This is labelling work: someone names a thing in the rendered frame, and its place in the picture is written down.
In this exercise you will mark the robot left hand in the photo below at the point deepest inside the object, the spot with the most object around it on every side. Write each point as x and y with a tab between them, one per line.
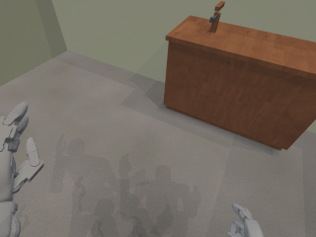
11	129

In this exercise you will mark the robot left forearm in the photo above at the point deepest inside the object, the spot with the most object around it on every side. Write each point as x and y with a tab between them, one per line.
10	225

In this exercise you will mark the tap lever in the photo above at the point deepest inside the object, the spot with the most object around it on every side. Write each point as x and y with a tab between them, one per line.
212	19

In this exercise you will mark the counter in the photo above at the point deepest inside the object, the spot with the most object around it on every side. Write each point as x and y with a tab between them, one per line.
253	83

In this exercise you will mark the robot right hand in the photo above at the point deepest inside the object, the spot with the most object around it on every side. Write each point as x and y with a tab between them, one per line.
251	227

